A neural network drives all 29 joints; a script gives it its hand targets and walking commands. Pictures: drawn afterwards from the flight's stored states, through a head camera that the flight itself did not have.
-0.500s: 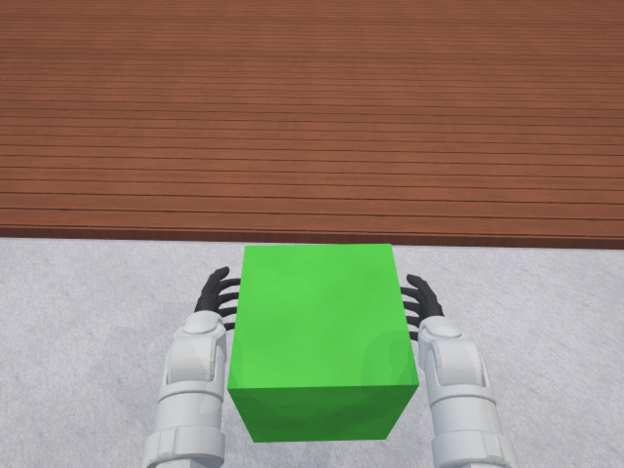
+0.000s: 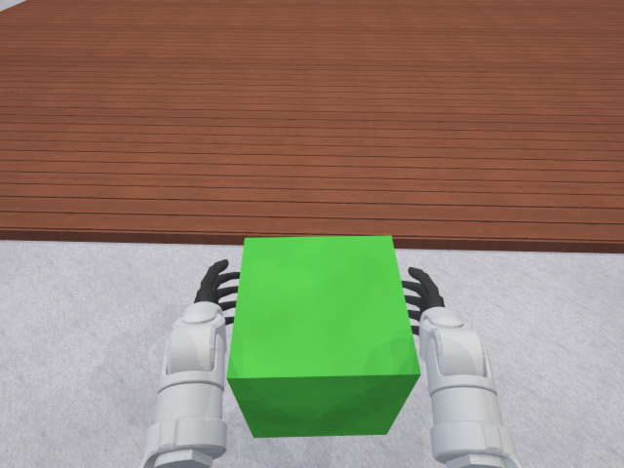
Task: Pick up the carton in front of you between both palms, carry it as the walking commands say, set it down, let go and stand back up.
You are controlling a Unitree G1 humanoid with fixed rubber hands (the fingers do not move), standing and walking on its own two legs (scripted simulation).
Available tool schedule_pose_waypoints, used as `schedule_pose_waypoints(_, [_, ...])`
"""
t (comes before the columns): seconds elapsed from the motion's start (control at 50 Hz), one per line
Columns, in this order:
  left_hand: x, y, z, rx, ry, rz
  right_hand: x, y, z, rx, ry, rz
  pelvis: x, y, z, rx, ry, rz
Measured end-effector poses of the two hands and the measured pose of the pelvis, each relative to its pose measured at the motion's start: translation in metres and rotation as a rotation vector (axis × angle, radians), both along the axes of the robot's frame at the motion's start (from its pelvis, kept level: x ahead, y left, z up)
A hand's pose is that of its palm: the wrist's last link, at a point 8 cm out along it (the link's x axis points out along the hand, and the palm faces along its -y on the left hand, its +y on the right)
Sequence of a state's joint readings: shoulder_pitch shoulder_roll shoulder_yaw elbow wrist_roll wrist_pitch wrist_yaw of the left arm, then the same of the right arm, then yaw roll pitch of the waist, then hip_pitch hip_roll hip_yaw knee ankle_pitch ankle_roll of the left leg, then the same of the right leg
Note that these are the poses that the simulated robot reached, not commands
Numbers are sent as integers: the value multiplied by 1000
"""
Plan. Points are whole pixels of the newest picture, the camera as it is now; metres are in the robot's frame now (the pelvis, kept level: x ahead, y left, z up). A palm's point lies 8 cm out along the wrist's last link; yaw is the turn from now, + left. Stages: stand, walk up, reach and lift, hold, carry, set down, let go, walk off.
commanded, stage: hold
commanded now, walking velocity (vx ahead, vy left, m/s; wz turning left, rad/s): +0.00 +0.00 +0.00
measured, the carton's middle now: (319, 341) +0.30 +0.00 -0.03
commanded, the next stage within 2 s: carry in 0.68 s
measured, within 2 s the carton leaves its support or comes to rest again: neither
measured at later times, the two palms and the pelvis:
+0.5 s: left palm (208, 310) +0.30 +0.15 +0.05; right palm (429, 316) +0.29 -0.14 +0.05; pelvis +0.01 +0.00 +0.00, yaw +0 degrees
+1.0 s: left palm (187, 275) +0.33 +0.18 +0.09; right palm (408, 273) +0.34 -0.12 +0.08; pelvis +0.06 +0.02 -0.01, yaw +0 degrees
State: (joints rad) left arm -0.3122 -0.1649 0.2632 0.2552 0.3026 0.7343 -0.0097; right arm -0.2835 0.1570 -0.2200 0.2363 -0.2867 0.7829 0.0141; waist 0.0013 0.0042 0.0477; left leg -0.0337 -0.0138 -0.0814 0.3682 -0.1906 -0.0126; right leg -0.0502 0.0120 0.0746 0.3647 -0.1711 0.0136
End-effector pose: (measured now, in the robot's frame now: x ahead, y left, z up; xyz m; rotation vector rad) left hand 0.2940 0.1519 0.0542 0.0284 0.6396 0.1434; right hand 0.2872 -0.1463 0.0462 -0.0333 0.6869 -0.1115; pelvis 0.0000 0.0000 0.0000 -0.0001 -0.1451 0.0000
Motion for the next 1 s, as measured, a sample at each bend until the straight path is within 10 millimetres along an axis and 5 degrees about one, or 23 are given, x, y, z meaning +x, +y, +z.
schedule_pose_waypoints(0.76, [4, 4, -1, -2, -6, -6, 4, 3, 2, -16, -7, 2, 11, 4, 0, -2, 55, 2])
schedule_pose_waypoints(0.9, [21, 12, 19, -36, -82, 27, 25, 12, 22, 17, -81, -7, 27, 9, -7, -10, 153, 32])
schedule_pose_waypoints(1.0, [38, 29, 34, -53, -124, 56, 48, 29, 39, 29, -123, 3, 60, 19, -14, -2, 198, 8])
